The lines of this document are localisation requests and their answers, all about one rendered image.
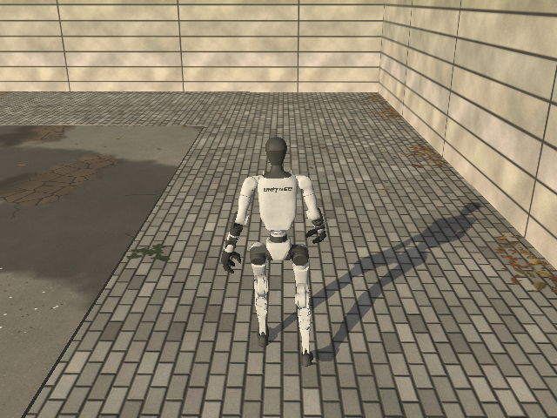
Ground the humanoid robot head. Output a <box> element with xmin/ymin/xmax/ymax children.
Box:
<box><xmin>262</xmin><ymin>137</ymin><xmax>292</xmax><ymax>179</ymax></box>

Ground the left robot forearm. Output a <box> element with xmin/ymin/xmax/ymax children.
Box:
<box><xmin>224</xmin><ymin>211</ymin><xmax>243</xmax><ymax>253</ymax></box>

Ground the robot left hand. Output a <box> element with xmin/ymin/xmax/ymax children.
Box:
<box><xmin>221</xmin><ymin>249</ymin><xmax>241</xmax><ymax>273</ymax></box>

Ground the right robot forearm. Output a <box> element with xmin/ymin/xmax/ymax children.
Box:
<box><xmin>312</xmin><ymin>208</ymin><xmax>325</xmax><ymax>233</ymax></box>

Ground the robot right hand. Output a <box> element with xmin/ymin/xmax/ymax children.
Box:
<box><xmin>306</xmin><ymin>229</ymin><xmax>326</xmax><ymax>244</ymax></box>

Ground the right robot upper arm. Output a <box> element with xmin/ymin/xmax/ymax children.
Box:
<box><xmin>295</xmin><ymin>174</ymin><xmax>320</xmax><ymax>221</ymax></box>

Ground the left robot upper arm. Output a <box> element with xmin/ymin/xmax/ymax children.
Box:
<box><xmin>235</xmin><ymin>175</ymin><xmax>259</xmax><ymax>225</ymax></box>

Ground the robot right thigh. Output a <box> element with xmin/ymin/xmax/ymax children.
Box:
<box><xmin>291</xmin><ymin>244</ymin><xmax>309</xmax><ymax>308</ymax></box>

